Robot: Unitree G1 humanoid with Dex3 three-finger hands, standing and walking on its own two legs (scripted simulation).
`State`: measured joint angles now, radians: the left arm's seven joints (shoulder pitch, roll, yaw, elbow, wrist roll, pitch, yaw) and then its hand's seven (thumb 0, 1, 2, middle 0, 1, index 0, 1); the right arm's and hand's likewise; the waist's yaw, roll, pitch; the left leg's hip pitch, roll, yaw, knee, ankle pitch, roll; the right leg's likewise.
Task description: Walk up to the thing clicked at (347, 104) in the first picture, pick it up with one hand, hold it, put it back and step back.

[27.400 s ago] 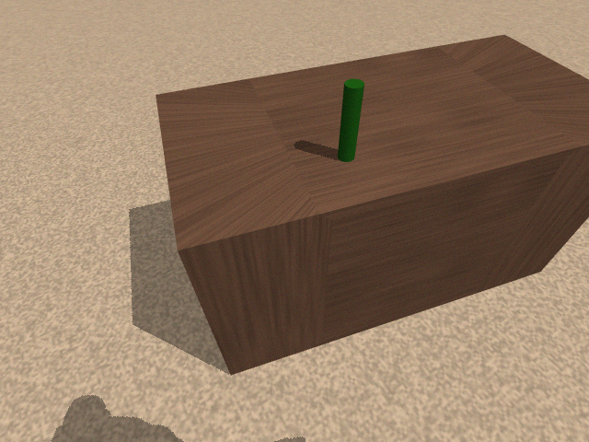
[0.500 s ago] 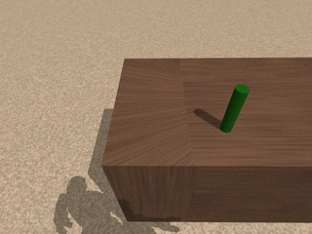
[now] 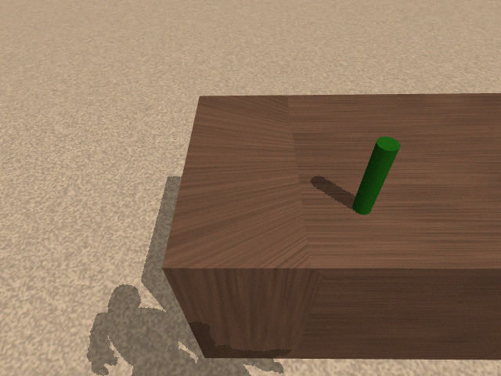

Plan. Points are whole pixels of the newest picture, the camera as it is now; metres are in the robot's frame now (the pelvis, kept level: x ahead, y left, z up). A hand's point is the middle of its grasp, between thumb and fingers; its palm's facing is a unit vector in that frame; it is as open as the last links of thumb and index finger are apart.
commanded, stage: stand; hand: right
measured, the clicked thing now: (373, 179) +0.50 -0.23 +0.01
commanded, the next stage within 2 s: none
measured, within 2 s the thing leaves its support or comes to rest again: neither
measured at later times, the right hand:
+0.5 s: hand out of the picture +0.06 -0.25 -0.16, palm faces -0.02 +0.93 -0.35, open 7.4 cm
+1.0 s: hand out of the picture +0.06 -0.25 -0.16, palm faces -0.02 +0.94 -0.35, open 7.4 cm
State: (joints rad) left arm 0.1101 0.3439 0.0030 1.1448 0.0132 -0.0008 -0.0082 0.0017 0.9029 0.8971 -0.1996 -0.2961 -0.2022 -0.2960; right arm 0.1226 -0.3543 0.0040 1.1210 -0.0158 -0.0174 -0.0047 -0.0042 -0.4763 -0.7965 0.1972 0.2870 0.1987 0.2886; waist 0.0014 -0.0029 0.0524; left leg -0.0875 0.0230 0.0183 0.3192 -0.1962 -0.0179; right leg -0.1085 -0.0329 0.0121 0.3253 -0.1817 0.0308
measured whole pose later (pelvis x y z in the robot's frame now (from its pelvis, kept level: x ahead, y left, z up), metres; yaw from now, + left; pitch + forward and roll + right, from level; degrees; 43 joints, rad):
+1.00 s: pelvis -0.01 +0.01 +0.00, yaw +0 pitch -2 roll +0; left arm 0.13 0.35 0.00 1.13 0.01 0.00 -0.01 0.00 0.90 0.90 -0.20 -0.30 -0.20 -0.30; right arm 0.13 -0.35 -0.01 1.12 -0.02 -0.01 0.00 0.00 -0.90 -0.90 0.20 0.30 0.20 0.30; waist 0.00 -0.01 0.05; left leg -0.09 0.01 0.03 0.32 -0.19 -0.01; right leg -0.11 -0.04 0.02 0.32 -0.17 0.04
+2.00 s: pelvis +0.00 +0.01 +0.00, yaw +0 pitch -2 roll +0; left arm 0.13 0.35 0.00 1.12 0.01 -0.01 -0.01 0.00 0.90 0.90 -0.20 -0.30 -0.20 -0.30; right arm 0.12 -0.35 -0.01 1.12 -0.01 -0.01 0.00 0.00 -0.90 -0.90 0.20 0.30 0.20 0.30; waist 0.00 0.00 0.05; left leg -0.09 0.02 0.03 0.32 -0.20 -0.01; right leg -0.11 -0.04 0.02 0.32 -0.18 0.04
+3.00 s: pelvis -0.17 +0.01 -0.01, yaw -1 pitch -1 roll -1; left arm 0.16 0.40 0.08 0.86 0.02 0.05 0.01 0.00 0.90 0.90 -0.20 -0.30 -0.20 -0.30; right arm 0.13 -0.37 -0.05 0.88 -0.03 0.03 -0.01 0.00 -0.90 -0.90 0.21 0.30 0.21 0.30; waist 0.02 -0.04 0.18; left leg -0.29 0.02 0.02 0.55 -0.25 0.03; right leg -0.39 0.10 0.14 1.08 -0.49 0.03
